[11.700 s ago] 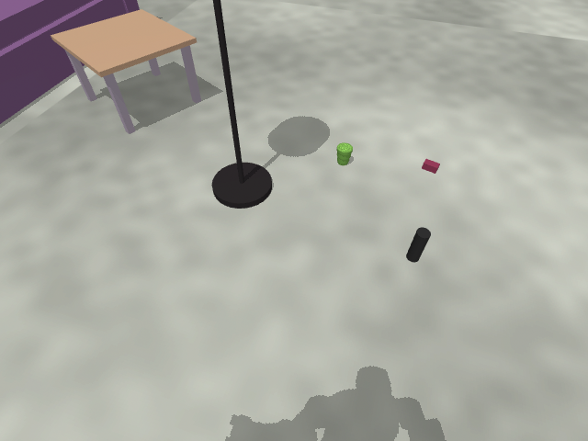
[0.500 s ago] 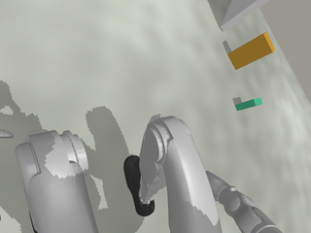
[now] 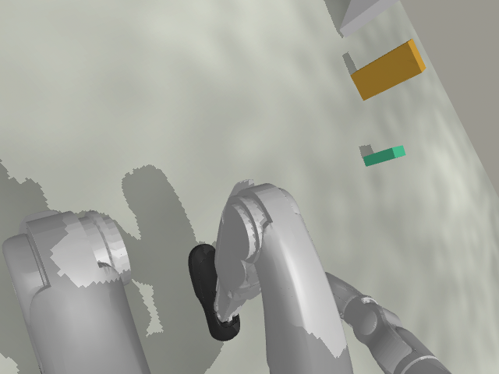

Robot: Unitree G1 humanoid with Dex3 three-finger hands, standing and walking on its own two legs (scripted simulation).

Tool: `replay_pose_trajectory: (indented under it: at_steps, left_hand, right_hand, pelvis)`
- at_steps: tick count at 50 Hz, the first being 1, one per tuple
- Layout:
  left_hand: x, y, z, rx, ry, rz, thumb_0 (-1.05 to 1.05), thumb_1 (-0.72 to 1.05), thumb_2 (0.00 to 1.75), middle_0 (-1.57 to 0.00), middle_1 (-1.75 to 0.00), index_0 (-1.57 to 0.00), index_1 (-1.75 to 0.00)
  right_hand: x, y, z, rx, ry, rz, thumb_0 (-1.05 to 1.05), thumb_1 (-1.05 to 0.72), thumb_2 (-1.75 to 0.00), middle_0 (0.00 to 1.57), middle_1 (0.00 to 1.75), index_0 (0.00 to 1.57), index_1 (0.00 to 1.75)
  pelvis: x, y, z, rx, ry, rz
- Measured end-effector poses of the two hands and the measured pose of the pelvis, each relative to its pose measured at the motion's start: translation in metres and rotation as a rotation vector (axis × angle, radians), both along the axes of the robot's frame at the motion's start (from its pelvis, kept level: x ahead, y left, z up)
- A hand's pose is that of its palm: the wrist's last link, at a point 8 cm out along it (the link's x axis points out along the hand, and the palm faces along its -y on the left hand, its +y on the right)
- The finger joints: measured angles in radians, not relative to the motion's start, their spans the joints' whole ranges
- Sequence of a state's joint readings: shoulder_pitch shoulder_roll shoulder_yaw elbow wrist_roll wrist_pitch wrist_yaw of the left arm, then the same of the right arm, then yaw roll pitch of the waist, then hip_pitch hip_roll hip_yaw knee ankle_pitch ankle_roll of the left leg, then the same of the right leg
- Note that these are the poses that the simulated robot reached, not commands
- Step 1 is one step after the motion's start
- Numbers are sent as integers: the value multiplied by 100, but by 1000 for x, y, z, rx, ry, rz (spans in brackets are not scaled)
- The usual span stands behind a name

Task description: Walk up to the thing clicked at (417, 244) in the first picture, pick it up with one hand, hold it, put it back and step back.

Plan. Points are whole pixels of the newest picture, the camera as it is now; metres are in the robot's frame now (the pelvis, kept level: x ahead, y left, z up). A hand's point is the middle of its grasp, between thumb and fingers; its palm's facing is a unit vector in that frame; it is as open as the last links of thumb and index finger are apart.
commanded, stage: close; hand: left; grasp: from the side
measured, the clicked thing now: out of the picture +0.43 +0.31 -0.20
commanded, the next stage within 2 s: settle in 0.32 s
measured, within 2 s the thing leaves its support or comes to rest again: leaves its support in 0.72 s
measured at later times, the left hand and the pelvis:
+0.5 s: hand out of the picture +0.43 +0.30 -0.17, palm faces +0.41 -0.91 +0.00, open 7.3 cm; pelvis +0.00 +0.00 +0.00, yaw -1 degrees
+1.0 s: hand out of the picture +0.42 +0.32 -0.11, palm faces +0.38 -0.92 -0.01, open 7.3 cm; pelvis +0.00 -0.01 +0.02, yaw +2 degrees
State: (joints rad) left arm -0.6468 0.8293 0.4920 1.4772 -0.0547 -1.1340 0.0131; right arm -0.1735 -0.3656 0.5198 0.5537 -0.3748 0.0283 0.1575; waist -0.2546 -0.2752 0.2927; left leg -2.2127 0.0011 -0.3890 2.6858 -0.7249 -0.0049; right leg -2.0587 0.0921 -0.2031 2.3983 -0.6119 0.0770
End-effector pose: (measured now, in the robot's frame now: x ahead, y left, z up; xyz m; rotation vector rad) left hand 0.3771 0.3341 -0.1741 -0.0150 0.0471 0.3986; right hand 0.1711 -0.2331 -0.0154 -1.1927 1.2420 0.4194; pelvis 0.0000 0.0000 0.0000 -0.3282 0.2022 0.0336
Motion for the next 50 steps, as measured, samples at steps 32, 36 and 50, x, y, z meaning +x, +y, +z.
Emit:
replay_pose_trajectory:
  at_steps: [32,36,50]
  left_hand:
    - [16,4,1,-6,8,13,0,2,98,-84,-103,-85,-104]
    - [14,6,5,-8,-3,16,0,1,100,-85,-103,-85,-104]
    - [6,27,65,42,-52,-7,1,-2,104,-86,-103,-86,-105]
  right_hand:
    - [-10,-3,5,-29,28,-34,0,-89,-89,21,30,21,30]
    - [-11,-4,5,-26,30,-49,0,-89,-89,21,30,21,30]
    - [2,-10,2,63,-40,-153,0,-90,-90,21,30,21,30]
  pelvis:
    - [0,1,5,-9,13,-6]
    - [1,0,6,-7,20,-3]
    - [5,-5,18,26,99,21]
